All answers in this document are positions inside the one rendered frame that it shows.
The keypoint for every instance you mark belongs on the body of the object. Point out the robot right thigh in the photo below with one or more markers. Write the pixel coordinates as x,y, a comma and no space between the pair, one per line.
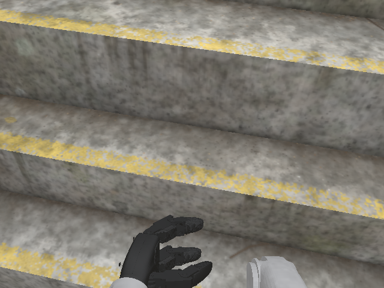
273,272

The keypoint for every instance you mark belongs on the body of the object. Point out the left robot hand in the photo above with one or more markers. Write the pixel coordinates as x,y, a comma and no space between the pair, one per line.
146,262

